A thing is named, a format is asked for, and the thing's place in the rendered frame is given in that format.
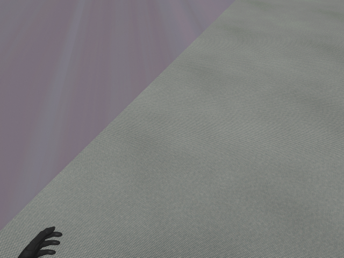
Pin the robot left hand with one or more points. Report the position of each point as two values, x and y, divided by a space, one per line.
33 249

